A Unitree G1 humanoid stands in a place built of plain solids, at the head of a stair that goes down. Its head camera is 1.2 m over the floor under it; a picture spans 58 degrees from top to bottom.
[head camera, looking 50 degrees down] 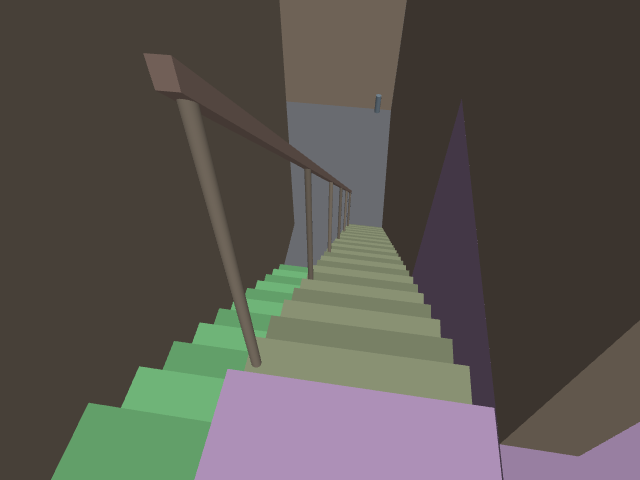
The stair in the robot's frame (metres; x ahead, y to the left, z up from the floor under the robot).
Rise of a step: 0.21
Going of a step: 0.21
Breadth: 0.76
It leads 9 degrees to the right of straight ahead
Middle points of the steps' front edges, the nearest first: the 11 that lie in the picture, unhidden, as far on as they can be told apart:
0.47 -0.10 0.00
0.67 -0.14 -0.21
0.88 -0.17 -0.41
1.09 -0.20 -0.62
1.30 -0.23 -0.83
1.51 -0.26 -1.04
1.71 -0.29 -1.24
1.92 -0.32 -1.45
2.13 -0.35 -1.66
2.33 -0.38 -1.86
2.54 -0.42 -2.07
